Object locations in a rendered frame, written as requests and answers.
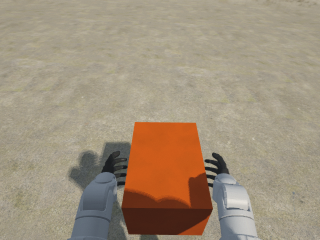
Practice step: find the carton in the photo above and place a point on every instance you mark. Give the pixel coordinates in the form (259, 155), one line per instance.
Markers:
(166, 188)

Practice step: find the left robot hand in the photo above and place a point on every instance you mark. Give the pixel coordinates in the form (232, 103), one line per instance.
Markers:
(109, 166)

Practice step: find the robot left forearm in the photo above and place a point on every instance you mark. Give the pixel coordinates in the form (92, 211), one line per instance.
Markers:
(95, 208)

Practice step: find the right robot hand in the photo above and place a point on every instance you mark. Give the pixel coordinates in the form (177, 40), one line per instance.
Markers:
(220, 164)

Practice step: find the robot right forearm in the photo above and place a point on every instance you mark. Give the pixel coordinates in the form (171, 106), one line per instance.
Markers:
(234, 209)

